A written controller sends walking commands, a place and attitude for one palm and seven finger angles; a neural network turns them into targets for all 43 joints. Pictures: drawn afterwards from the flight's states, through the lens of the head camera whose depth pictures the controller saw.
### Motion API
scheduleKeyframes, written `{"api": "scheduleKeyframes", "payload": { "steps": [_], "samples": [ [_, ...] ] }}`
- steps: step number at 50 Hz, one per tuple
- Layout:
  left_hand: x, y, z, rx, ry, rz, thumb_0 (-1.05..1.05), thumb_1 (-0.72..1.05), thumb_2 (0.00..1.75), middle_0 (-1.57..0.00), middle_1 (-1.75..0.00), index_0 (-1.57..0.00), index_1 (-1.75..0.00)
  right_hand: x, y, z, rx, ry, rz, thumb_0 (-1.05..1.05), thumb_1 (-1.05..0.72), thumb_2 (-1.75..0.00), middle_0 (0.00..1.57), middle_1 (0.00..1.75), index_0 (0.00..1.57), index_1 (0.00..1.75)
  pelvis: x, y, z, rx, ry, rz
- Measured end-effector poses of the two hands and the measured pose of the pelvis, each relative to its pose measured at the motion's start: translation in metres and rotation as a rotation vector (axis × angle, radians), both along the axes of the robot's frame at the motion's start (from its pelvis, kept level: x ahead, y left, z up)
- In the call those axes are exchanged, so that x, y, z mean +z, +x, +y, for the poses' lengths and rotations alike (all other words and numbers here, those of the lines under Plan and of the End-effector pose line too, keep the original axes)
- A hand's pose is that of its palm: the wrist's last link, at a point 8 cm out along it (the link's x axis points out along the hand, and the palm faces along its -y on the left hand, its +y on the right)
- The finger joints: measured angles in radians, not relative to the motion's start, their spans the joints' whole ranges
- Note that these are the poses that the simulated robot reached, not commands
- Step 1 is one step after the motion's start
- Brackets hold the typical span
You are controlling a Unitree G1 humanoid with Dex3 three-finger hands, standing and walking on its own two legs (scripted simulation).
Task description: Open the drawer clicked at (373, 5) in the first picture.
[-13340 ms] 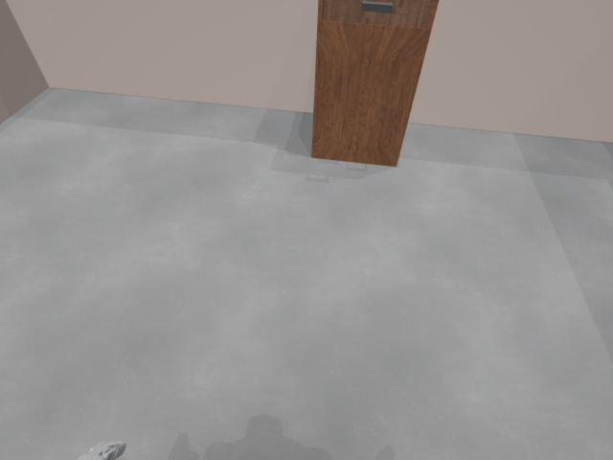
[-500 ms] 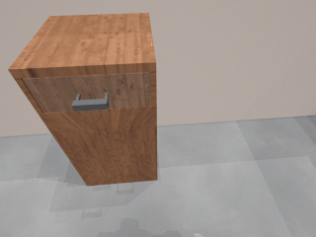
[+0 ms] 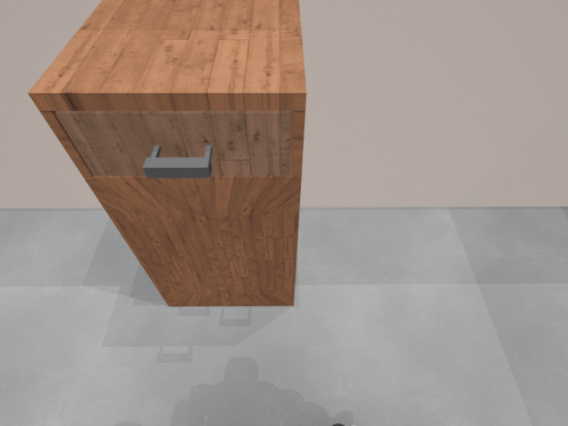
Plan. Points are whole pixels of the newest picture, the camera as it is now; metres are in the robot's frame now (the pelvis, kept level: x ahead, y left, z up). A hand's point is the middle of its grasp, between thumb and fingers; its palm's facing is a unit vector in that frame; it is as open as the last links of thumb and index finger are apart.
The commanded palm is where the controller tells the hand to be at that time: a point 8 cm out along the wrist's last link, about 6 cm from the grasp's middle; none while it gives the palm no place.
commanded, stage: come to a stop and stand still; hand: left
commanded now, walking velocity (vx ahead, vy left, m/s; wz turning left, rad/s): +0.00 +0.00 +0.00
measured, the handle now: (180, 159) +0.55 +0.25 +0.02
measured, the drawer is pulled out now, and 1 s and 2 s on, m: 0.00 0.00 0.00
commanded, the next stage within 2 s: look again from close up in 0.50 s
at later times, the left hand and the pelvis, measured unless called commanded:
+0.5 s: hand out of the picture -0.01 +0.20 -0.16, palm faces -0.01 -0.98 -0.22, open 7.3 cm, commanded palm none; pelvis -0.02 +0.03 +0.01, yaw -2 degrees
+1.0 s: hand out of the picture +0.00 +0.20 -0.17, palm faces -0.03 -0.97 -0.22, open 7.3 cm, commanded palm none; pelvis -0.02 +0.02 +0.00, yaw -2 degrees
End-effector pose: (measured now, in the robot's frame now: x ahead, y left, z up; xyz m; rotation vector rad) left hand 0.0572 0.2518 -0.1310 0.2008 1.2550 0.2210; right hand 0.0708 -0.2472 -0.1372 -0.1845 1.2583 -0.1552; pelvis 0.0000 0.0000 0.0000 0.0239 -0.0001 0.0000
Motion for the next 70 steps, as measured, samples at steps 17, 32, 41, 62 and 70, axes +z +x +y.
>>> {"api": "scheduleKeyframes", "payload": {
  "steps": [17,32,41,62,70],
  "samples": [
    [-0.008,-0.078,0.017,0.011,-0.053,0.175,0.01,0.91,0.90,-0.20,-0.30,-0.20,-0.30,-0.003,-0.049,0.054,-0.031,0.032,0.037,0.01,-0.92,-0.90,0.20,0.30,0.20,0.30,0.003,-0.013,0.031,-0.027,0.018,0.018],
    [-0.004,-0.072,-0.014,-0.045,-0.054,0.109,0.01,0.93,0.90,-0.20,-0.30,-0.21,-0.30,-0.006,-0.115,0.049,-0.077,0.070,0.155,0.01,-0.91,-0.90,0.20,0.30,0.19,0.30,0.008,-0.027,0.016,-0.027,-0.021,-0.012],
    [-0.004,-0.073,-0.005,-0.071,-0.049,0.098,0.01,0.92,0.90,-0.20,-0.30,-0.21,-0.30,-0.014,-0.129,0.057,-0.072,0.085,0.144,0.01,-0.91,-0.90,0.19,0.30,0.19,0.30,0.001,-0.032,0.023,-0.026,-0.022,-0.004],
    [-0.004,-0.052,-0.006,-0.111,-0.043,0.093,0.01,0.92,0.90,-0.20,-0.30,-0.20,-0.30,-0.005,-0.087,0.047,-0.057,0.035,0.090,0.01,-0.91,-0.90,0.20,0.30,0.20,0.30,0.002,-0.013,0.023,-0.047,-0.019,0.014],
    [0.143,0.098,0.004,-0.499,0.550,-0.646,0.02,0.86,0.87,-0.21,-0.34,-0.21,-0.34,0.016,0.019,0.020,0.007,-0.031,-0.440,0.02,-0.91,-0.90,0.20,0.30,0.19,0.30,-0.007,-0.022,0.025,-0.023,0.007,0.083]
  ]
}}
